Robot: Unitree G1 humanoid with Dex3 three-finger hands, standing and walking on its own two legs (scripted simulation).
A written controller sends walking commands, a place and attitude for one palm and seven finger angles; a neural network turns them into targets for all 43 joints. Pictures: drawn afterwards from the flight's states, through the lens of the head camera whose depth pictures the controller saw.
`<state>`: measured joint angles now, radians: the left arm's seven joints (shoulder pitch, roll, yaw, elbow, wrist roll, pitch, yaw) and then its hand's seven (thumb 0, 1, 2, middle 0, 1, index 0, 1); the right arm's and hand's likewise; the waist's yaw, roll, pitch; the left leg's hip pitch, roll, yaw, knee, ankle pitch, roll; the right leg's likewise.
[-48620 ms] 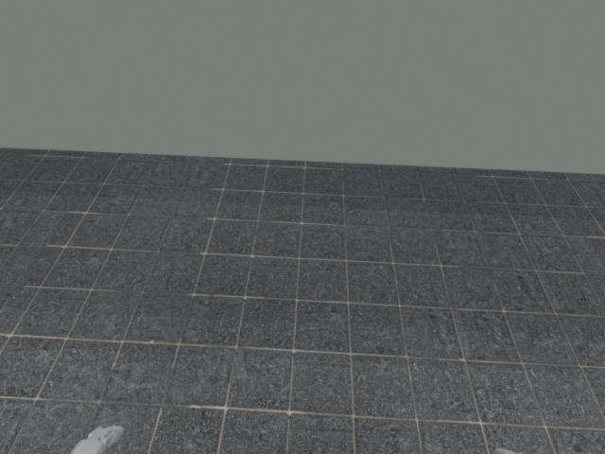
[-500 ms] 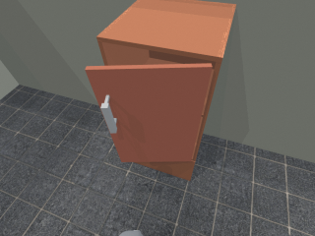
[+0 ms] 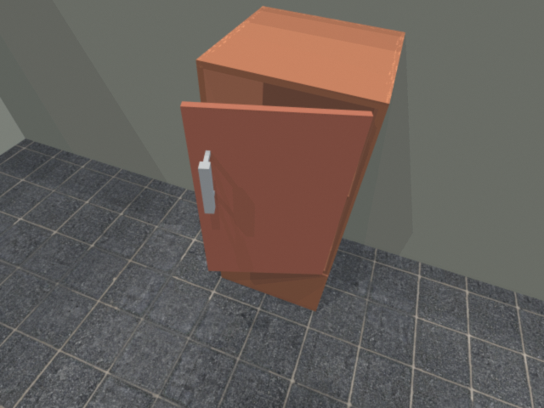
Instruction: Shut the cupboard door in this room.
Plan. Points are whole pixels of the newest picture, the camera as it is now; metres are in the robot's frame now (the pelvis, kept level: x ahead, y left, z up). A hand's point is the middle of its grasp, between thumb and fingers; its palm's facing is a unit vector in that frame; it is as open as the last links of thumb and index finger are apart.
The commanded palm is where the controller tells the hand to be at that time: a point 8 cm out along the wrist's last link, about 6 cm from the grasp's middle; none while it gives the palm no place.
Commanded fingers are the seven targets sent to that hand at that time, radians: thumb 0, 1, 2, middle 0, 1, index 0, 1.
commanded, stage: come to a stop and stand still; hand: left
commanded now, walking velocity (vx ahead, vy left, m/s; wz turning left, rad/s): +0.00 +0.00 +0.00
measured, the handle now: (208, 182) +0.56 +0.17 -0.03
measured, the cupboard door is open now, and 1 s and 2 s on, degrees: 20 20 20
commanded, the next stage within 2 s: look again from close up in 0.30 s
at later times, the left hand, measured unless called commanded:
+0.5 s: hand out of the picture -0.04 +0.18 -0.18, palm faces +0.04 -0.99 -0.15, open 7.4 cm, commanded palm none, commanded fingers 0.00 0.90 0.90 -0.20 -0.30 -0.20 -0.30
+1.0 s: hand out of the picture -0.02 +0.18 -0.17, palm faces +0.02 -0.99 -0.16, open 7.4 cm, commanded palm none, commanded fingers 0.00 0.90 0.90 -0.20 -0.30 -0.20 -0.30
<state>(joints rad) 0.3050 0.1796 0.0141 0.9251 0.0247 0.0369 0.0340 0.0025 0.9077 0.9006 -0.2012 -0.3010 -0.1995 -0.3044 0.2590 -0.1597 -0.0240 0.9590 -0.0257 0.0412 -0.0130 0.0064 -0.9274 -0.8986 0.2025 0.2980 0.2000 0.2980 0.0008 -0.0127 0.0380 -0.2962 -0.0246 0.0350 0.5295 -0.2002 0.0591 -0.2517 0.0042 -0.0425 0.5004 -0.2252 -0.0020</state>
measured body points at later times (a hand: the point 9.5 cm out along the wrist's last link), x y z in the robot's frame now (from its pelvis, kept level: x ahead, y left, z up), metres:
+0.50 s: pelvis -0.01 +0.02 +0.00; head -0.01 +0.04 +0.45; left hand -0.04 +0.23 -0.16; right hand -0.01 -0.20 -0.15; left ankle +0.06 +0.08 -0.73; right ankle +0.04 -0.12 -0.73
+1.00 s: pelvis +0.01 +0.02 +0.01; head +0.02 +0.03 +0.45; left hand -0.02 +0.23 -0.16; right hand +0.01 -0.20 -0.15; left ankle +0.06 +0.08 -0.73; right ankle +0.04 -0.12 -0.73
